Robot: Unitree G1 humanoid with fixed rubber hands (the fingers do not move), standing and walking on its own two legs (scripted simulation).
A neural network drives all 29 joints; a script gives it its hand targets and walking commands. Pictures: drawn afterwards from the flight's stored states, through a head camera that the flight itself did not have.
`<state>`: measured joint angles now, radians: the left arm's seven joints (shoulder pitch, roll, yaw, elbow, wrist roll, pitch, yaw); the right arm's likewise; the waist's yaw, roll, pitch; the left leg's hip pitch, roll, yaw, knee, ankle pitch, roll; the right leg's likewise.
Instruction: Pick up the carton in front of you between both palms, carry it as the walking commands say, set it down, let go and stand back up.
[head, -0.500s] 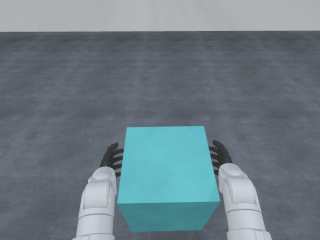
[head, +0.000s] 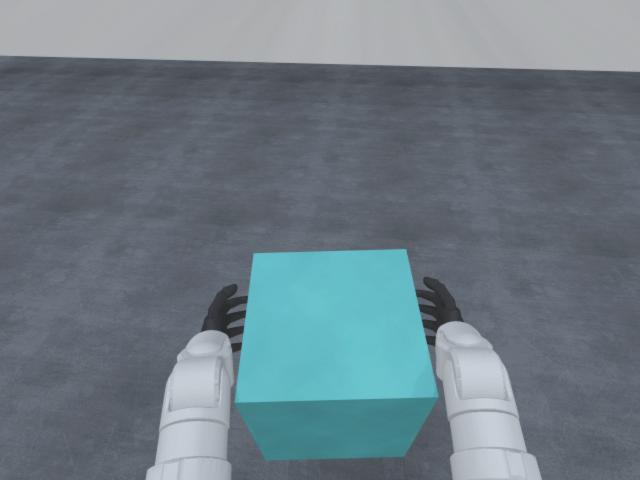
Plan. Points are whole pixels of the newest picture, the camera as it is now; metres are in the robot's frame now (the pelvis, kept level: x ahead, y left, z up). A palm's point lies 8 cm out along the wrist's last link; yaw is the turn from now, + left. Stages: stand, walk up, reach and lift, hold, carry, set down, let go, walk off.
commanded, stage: hold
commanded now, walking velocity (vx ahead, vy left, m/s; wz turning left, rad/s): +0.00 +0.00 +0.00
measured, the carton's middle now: (332, 359) +0.29 +0.00 -0.03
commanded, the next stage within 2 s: set down in 0.32 s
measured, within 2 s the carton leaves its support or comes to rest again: neither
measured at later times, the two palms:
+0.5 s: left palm (236, 329) +0.30 +0.13 +0.05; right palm (464, 320) +0.30 -0.17 +0.04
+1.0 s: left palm (265, 362) +0.36 +0.12 -0.15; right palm (435, 368) +0.34 -0.18 -0.16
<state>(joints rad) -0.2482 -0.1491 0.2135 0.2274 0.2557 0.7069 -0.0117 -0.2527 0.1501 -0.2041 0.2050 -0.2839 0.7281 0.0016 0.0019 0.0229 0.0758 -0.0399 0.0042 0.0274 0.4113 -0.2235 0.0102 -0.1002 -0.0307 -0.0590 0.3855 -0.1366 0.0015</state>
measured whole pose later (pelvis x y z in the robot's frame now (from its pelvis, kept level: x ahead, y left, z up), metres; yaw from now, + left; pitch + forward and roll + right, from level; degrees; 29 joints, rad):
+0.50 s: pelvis +0.00 -0.03 +0.00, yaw +1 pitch -9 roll +0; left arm -0.37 -0.18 0.34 0.38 0.34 0.66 -0.05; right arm -0.36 0.18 -0.32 0.33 -0.34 0.70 0.02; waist 0.00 0.03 0.06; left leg -0.04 0.02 -0.04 0.44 -0.24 0.00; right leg -0.10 0.01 -0.08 0.41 -0.16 -0.04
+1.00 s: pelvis -0.02 +0.00 -0.08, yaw +0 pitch +26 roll +0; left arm -0.55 -0.15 0.34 0.54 0.21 0.13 0.06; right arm -0.54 0.09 -0.39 0.50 -0.24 0.15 0.01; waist -0.05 0.04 0.02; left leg -1.05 -0.04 0.00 0.98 -0.38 0.02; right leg -1.11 -0.02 0.02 0.94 -0.26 0.02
